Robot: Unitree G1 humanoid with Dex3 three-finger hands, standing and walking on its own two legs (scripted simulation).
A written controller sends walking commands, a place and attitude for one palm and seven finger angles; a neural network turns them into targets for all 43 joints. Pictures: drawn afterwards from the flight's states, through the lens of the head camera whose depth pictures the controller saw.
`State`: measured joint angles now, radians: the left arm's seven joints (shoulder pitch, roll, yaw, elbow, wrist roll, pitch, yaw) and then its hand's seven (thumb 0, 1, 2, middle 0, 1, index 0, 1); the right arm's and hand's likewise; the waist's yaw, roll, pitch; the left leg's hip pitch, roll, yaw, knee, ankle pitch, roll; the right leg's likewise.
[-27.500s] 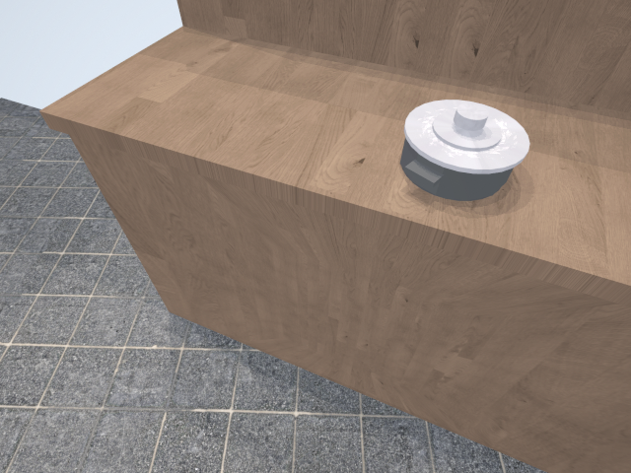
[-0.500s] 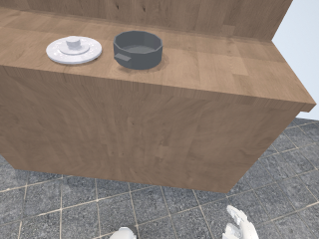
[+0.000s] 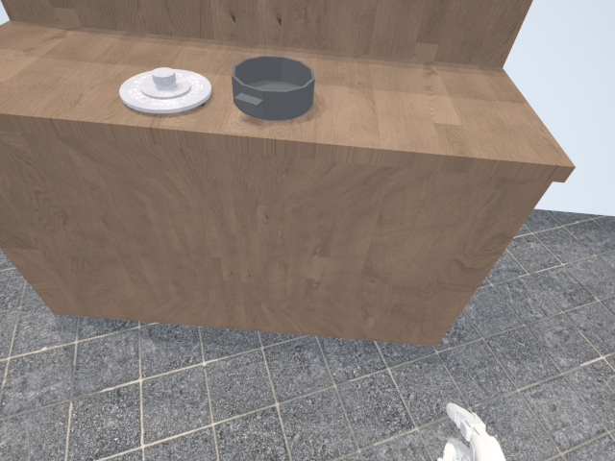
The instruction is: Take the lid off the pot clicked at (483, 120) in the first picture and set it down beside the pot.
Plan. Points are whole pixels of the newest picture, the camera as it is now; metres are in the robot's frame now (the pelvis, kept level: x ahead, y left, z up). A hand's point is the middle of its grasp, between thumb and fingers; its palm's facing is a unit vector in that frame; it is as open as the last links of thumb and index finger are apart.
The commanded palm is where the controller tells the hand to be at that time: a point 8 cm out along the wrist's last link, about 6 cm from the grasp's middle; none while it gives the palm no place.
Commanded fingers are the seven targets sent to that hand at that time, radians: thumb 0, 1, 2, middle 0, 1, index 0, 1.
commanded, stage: stop stepping back and stand still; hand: left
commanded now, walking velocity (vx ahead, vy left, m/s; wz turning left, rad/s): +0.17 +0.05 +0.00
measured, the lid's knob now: (164, 76) +0.81 +0.35 +0.11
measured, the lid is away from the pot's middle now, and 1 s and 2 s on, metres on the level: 0.23 0.23 0.23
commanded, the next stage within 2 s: let the arm hang, fingers relaxed in 1.26 s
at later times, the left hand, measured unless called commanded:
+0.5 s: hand (128, 390) +0.22 +0.25 -0.06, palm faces +0.11 -0.93 -0.35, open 7.4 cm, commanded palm none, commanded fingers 0.00 0.90 0.90 -0.20 -0.30 -0.20 -0.30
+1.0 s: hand out of the picture +0.07 +0.25 -0.16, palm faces -0.01 -0.96 -0.28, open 7.3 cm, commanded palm none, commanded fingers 0.00 0.90 0.90 -0.20 -0.30 -0.20 -0.30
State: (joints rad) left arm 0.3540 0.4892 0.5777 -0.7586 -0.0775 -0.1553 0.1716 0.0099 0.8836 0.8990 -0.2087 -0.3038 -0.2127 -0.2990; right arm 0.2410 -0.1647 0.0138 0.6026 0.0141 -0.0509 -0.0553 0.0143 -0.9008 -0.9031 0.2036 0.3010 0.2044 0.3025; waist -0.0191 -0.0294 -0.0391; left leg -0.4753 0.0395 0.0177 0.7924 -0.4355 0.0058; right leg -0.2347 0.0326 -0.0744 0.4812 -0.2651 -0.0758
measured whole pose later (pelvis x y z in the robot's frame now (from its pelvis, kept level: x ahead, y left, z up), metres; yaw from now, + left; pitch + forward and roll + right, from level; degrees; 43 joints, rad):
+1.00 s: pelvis +0.06 +0.05 +0.01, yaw +1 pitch +1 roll +0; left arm 0.24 0.22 0.00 1.07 0.01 0.02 0.04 0.00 0.91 0.90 -0.20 -0.30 -0.20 -0.30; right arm 0.23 -0.18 -0.02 1.03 -0.01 0.03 -0.03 0.01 -0.91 -0.90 0.20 0.30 0.20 0.30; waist -0.02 0.03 0.07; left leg -0.23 0.04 0.11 0.49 -0.28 0.01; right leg -0.15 -0.02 -0.05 0.45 -0.31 0.00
